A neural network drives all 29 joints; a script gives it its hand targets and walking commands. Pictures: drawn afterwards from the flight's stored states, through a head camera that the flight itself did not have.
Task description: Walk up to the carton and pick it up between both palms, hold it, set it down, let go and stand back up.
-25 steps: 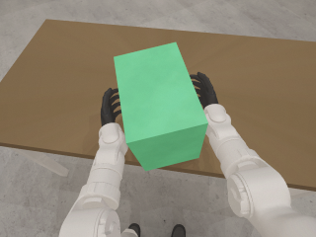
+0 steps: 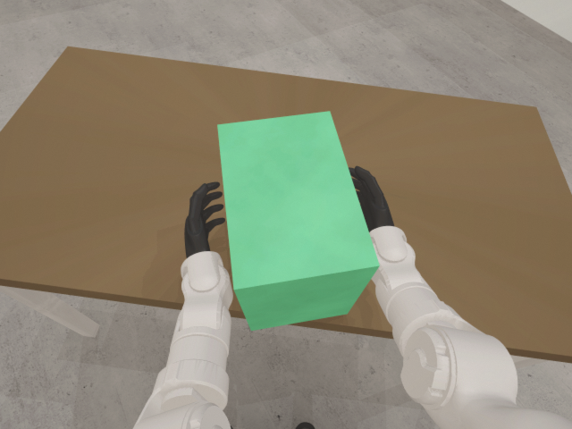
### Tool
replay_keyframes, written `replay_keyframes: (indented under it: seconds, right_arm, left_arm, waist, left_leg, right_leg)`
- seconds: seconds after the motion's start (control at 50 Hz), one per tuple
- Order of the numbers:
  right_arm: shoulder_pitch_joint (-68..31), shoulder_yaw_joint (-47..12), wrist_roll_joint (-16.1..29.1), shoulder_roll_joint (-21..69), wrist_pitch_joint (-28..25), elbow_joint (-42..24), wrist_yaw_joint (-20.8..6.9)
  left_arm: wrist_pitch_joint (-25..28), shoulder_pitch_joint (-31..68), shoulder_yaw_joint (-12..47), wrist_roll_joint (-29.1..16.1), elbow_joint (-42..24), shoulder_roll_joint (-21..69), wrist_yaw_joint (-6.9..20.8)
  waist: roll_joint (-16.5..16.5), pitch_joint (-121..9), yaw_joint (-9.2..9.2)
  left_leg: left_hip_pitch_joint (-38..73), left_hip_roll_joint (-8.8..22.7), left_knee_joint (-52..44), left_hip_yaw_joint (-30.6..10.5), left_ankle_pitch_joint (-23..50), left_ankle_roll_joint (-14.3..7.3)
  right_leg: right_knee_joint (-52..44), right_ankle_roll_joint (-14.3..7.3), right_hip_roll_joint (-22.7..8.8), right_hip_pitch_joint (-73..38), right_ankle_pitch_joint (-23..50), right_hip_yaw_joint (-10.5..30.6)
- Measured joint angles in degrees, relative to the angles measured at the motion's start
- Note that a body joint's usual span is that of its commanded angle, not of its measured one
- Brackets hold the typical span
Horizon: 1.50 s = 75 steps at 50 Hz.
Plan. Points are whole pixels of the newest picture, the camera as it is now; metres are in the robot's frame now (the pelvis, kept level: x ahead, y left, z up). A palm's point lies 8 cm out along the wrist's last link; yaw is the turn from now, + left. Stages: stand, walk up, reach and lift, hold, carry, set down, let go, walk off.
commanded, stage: reach and lift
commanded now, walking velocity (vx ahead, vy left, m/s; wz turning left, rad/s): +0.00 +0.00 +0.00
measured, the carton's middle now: (288, 227) +0.42 +0.06 -0.01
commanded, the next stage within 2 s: none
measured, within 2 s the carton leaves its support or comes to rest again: leaves its support in 1.52 s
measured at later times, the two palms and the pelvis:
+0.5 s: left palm (208, 245) +0.36 +0.17 +0.00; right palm (375, 223) +0.44 -0.07 +0.00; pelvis +0.01 -0.02 +0.00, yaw +1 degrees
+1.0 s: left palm (207, 247) +0.36 +0.17 -0.01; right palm (375, 224) +0.44 -0.07 +0.00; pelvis +0.01 -0.02 -0.01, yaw +1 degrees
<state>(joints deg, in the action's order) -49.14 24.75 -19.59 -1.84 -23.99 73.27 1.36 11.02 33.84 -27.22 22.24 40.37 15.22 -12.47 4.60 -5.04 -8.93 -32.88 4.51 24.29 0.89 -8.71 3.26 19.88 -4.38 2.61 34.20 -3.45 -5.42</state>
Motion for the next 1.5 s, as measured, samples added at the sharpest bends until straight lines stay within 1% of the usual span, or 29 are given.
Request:
replay_keyframes:
  seconds: [0.08,0.18,0.34,0.5,0.62,0.76,0.96,1.16,1.34,1.5]
  right_arm:
    - [-0.03,-1.1,0.04,-0.47,-0.86,1.36,0.41]
    - [0.68,-1.55,-0.46,-0.5,-3.76,2.31,1.68]
    - [1.11,-0.21,-2.94,-0.27,-9.68,3.93,3.72]
    - [0.46,1.15,-6.27,-0.31,-14.92,5.57,6.0]
    - [0.03,0.85,-7.19,-0.21,-18.18,6.36,7.42]
    - [-0.62,-1.17,-6.6,-0.68,-19.98,7.96,8.69]
    - [-0.28,-5.63,-4.31,-1.41,-20.03,8.3,9.86]
    - [2.18,-9.5,-1.89,-0.35,-18.48,5.94,11.47]
    - [5.17,-11.53,0.41,1.49,-14.4,2.44,12.73]
    - [6.94,-12.17,1.51,2.54,-9.56,0.5,12.82]
  left_arm:
    - [1.47,-0.66,0.72,-0.58,0.59,-0.2,-0.53]
    - [4.27,-1.01,0.54,-0.86,1.94,-0.32,-0.39]
    - [9.68,-0.75,-1.51,-0.77,4.15,-0.25,0.97]
    - [15.03,0.02,-3.9,-0.79,5.39,-0.01,2.43]
    - [17.73,0.17,-4.78,-1.34,5.54,-0.09,3.23]
    - [19.52,0.13,-4.76,-2.15,6.31,-0.66,3.78]
    - [19.77,-0.45,-3.93,-3.26,6.81,-1.12,4.41]
    - [17.95,-1.91,-2.28,-5.47,5.94,-1.75,4.82]
    - [14.47,-2.62,1.36,-8.57,6.65,-4.39,5.13]
    - [10.93,-2.86,5.08,-12.15,8.64,-6.75,4.59]
  waist:
    - [0.04,-0.74,0.03]
    - [-0.04,-1.58,-0.18]
    - [-0.36,-2.81,-0.56]
    - [-0.34,-3.57,-0.48]
    - [-0.35,-4.05,-0.3]
    - [-0.59,-4.43,-0.05]
    - [-0.97,-4.61,0.26]
    - [-1.19,-4.66,1.33]
    - [-1.41,-5.22,2.35]
    - [-1.63,-6.53,3.09]
  left_leg:
    - [-0.67,0.3,0.22,-0.11,-0.34,0.18]
    - [-1.64,0.64,0.28,-0.51,-0.52,0.49]
    - [-3.76,0.85,-0.46,-1.07,0.04,0.82]
    - [-6.4,0.88,-1.37,-1.19,1.0,0.28]
    - [-8.12,0.97,-1.57,-1.25,1.39,-0.2]
    - [-9.06,1.05,-1.28,-1.33,1.38,-0.29]
    - [-9.08,1.02,-0.34,-1.41,0.8,0.13]
    - [-8.08,0.78,0.35,-1.35,0.22,0.51]
    - [-7.64,0.42,2.15,-1.42,-0.58,0.24]
    - [-7.42,0.08,4.17,-2.08,-1.31,0.1]
  right_leg:
    - [-0.42,-0.1,0.31,0.36,-0.02,-0.1]
    - [-0.82,-0.36,0.66,1.01,-0.09,-0.48]
    - [-1.1,-0.84,0.89,3.17,0.01,-1.07]
    - [-1.3,-1.27,0.97,6.09,0.54,-1.3]
    - [-1.64,-1.51,1.09,7.73,1.02,-1.42]
    - [-1.71,-1.57,1.17,8.48,1.17,-1.52]
    - [-1.16,-1.27,1.06,8.26,0.76,-1.58]
    - [-1.02,-0.68,0.76,6.98,0.51,-1.48]
    - [0.05,-0.11,0.33,6.13,0.1,-1.5]
    - [1.63,0.17,-0.09,5.43,-0.62,-2.09]
